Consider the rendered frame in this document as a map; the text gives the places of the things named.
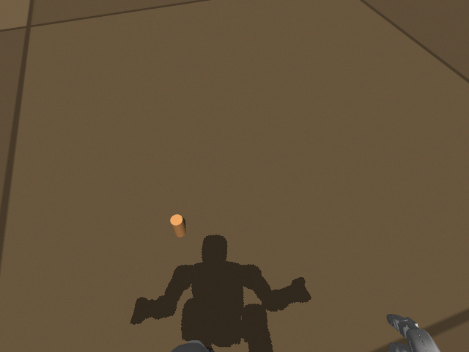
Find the can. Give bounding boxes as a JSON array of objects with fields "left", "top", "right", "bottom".
[{"left": 170, "top": 214, "right": 186, "bottom": 238}]

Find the right robot hand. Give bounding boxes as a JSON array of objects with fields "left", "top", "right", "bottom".
[{"left": 386, "top": 314, "right": 440, "bottom": 352}]

